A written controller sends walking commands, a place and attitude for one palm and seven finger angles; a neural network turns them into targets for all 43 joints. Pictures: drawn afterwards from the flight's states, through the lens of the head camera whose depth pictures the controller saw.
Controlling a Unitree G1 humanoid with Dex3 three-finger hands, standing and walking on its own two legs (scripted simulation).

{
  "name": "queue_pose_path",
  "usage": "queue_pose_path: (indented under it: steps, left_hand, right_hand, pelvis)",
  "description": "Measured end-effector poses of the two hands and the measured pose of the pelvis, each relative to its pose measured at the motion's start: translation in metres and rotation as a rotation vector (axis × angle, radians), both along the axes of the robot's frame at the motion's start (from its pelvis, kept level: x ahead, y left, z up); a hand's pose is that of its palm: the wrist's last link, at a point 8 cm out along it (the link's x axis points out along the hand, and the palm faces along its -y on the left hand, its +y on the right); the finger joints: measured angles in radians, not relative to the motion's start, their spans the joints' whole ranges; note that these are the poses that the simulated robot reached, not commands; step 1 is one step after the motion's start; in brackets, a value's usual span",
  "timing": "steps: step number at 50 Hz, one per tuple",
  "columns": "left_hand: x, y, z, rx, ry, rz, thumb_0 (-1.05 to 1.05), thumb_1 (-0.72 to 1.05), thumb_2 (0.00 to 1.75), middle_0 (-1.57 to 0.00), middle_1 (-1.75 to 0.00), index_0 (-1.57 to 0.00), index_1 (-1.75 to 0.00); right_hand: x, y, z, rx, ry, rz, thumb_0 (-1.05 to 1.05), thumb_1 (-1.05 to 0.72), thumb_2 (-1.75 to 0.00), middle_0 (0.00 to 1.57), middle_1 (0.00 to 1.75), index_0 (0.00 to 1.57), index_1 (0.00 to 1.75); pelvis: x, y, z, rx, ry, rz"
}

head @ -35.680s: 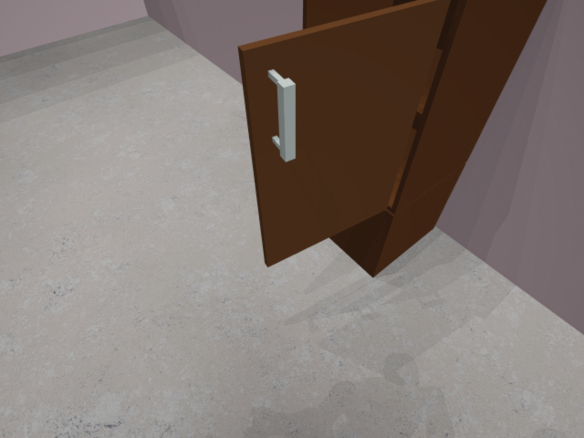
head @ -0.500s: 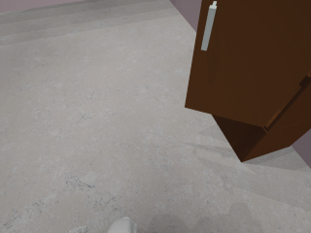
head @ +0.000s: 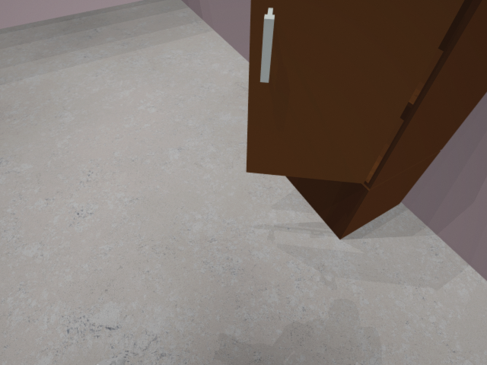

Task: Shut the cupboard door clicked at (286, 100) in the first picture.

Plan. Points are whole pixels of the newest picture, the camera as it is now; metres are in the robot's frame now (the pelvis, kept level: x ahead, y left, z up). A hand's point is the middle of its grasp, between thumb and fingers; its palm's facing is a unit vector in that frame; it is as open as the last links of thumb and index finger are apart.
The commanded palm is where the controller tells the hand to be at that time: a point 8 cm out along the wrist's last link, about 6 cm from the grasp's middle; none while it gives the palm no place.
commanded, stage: take the last steps up to it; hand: left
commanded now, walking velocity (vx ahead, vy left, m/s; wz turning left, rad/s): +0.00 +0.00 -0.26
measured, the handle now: (267, 46) +0.73 -0.02 +0.14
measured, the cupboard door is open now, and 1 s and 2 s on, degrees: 53 53 53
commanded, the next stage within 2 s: come to a stop and stand still in 0.92 s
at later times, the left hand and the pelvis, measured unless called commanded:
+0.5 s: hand out of the picture +0.13 +0.17 -0.18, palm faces -0.14 -0.98 -0.12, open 7.4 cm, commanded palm none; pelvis +0.07 +0.00 +0.00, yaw -8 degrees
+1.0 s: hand (233, 271) +0.33 +0.04 -0.17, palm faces -0.15 -0.97 -0.21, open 7.1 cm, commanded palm none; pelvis +0.22 -0.13 +0.00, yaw -9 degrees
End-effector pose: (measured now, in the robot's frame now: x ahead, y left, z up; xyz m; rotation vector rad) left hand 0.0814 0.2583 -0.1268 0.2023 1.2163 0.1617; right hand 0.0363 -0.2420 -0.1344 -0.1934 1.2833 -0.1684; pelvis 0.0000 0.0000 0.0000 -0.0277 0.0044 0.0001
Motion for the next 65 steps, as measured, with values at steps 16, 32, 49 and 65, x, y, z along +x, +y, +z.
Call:
queue_pose_path:
  steps: [16, 32, 49, 65]
  left_hand:
    - [0.002, -0.037, -0.02, -0.074, 0.056, -0.051, 0.0, 0.9, 0.9, -0.2, -0.3, -0.21, -0.3]
    - [0.132, -0.057, -0.008, -0.091, 0.043, -0.195, 0.01, 0.91, 0.9, -0.19, -0.3, -0.2, -0.3]
    - [0.245, -0.168, -0.009, -0.033, 0.003, -0.17, -0.01, 0.94, 0.9, -0.2, -0.3, -0.21, -0.3]
    - [0.248, -0.182, -0.027, -0.06, 0.185, -0.066, 0.01, 0.93, 0.9, -0.2, -0.3, -0.2, -0.3]
  right_hand:
    - [-0.002, -0.019, 0.006, -0.023, 0.01, -0.096, 0.01, -0.91, -0.9, 0.2, 0.3, 0.2, 0.3]
    - [-0.038, 0.001, 0.023, 0.001, 0.194, -0.266, 0.0, -0.91, -0.9, 0.2, 0.3, 0.2, 0.3]
    - [0.114, -0.102, -0.01, 0.07, 0.165, -0.262, 0.01, -0.91, -0.9, 0.2, 0.3, 0.2, 0.3]
    - [0.323, -0.122, 0.002, 0.03, -0.113, -0.101, 0.0, -0.91, -0.9, 0.2, 0.3, 0.2, 0.3]
  pelvis:
    - [0.029, -0.007, -0.002, 0.009, -0.008, -0.06]
    - [0.104, -0.024, 0.011, -0.008, 0.002, -0.166]
    - [0.216, -0.123, 0.0, 0.016, 0.009, -0.156]
    - [0.295, -0.138, -0.001, 0.023, -0.002, -0.149]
